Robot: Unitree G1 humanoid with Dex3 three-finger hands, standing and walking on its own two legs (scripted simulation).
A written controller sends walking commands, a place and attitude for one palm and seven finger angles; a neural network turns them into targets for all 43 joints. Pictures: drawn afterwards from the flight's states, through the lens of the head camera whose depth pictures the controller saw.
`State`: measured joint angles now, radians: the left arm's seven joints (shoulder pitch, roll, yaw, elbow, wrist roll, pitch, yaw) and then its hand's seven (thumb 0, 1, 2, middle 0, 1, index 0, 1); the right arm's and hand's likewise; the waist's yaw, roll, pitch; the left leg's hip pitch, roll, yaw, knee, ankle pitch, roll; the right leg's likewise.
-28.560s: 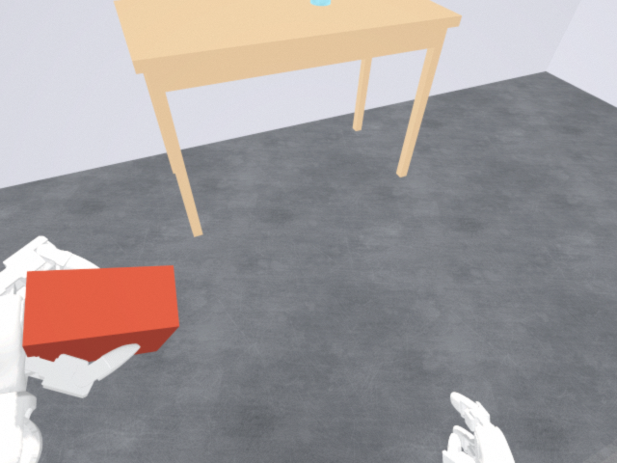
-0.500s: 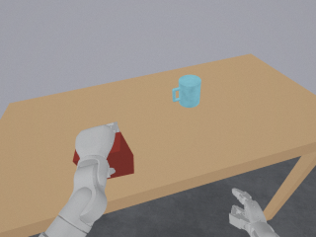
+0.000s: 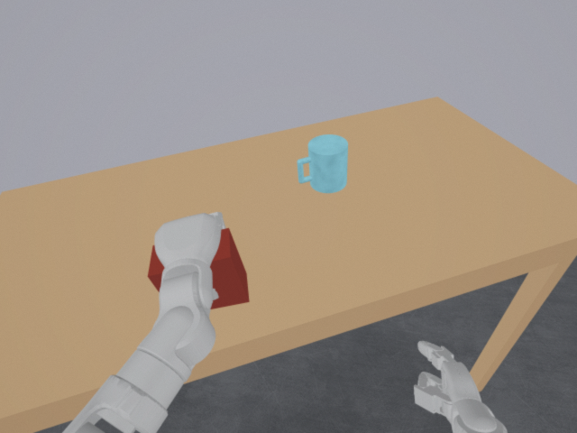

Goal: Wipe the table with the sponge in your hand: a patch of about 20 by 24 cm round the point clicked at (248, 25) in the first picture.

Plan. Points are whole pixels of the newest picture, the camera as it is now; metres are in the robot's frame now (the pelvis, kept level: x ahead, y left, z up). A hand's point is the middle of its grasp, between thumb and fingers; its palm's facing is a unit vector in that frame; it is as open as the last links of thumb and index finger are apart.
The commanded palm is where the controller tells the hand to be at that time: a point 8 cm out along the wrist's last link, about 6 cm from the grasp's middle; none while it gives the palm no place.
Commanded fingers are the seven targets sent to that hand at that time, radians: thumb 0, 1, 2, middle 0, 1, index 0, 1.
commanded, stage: wipe forward along the third lane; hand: left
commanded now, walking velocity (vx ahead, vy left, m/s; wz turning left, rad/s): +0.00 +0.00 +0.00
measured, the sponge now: (206, 281) +0.32 +0.19 +0.05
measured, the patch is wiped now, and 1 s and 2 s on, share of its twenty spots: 0.80 0.95 1.00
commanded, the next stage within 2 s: wipe back along the third lane in 1.34 s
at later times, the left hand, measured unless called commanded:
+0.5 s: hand (201, 238) +0.37 +0.20 +0.09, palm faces -0.02 -0.03 -1.00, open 9.8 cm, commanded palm +0.35 +0.21 +0.12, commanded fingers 0.00 0.10 1.30 -1.20 -1.60 -1.20 -1.60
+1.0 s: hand (194, 215) +0.42 +0.23 +0.09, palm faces -0.06 -0.02 -1.00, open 9.8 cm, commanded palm +0.40 +0.24 +0.12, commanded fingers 0.00 0.10 1.30 -1.20 -1.60 -1.20 -1.60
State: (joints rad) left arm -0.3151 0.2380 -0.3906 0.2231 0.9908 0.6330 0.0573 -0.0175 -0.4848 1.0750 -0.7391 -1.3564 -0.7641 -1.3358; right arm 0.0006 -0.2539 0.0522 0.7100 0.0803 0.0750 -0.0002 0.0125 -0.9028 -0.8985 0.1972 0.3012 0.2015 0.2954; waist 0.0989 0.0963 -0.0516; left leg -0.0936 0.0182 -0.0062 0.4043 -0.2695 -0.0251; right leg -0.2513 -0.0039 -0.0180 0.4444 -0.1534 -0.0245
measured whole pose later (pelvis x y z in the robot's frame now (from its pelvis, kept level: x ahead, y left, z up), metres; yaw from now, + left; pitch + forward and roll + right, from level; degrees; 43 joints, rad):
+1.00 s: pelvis -0.01 +0.01 +0.00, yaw -1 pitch +7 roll +1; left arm -0.80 0.35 -0.16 0.94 0.98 0.38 0.13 0.00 -0.53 1.11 -0.77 -1.34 -0.80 -1.32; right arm 0.17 -0.28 0.03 0.76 0.08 0.04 -0.08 0.01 -0.90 -0.90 0.20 0.30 0.20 0.30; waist -0.01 0.05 -0.09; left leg -0.31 0.01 0.02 0.45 -0.26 -0.02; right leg -0.46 -0.01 0.01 0.45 -0.11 -0.01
